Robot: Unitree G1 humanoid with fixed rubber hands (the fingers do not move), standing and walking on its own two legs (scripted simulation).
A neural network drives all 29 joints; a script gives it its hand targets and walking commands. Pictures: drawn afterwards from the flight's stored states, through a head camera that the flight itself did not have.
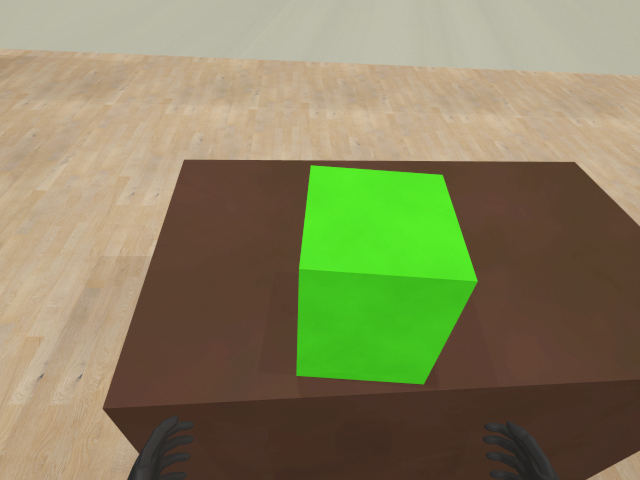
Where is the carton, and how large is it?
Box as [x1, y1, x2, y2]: [296, 165, 477, 383]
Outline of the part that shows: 311,165 299,265 296,375 423,383 477,281 442,175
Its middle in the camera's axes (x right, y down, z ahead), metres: +0.07 +0.06 +0.59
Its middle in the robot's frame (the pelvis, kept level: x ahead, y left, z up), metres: +0.43 -0.03 +0.03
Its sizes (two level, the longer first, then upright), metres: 0.210 0.200 0.250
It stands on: a pedestal, 0.69 m high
